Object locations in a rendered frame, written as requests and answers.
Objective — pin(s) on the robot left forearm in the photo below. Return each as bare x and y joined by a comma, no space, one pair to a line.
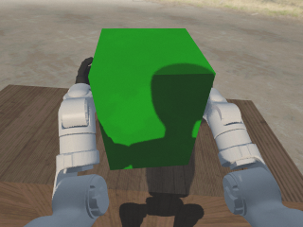
77,132

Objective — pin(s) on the robot right forearm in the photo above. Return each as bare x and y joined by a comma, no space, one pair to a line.
236,149

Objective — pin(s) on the left robot upper arm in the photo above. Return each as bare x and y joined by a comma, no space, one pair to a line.
77,202

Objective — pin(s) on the robot left hand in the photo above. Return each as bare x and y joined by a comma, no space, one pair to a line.
83,71

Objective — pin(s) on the right robot upper arm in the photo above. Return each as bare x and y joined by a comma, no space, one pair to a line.
253,194

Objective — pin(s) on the carton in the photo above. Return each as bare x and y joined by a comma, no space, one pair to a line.
150,87

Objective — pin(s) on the pedestal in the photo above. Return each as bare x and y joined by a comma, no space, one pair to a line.
189,195

